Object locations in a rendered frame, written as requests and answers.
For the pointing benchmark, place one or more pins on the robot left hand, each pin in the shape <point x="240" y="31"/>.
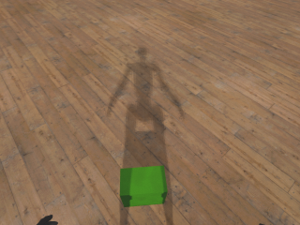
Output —
<point x="46" y="221"/>

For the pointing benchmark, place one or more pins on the carton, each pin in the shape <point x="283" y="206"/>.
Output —
<point x="143" y="186"/>

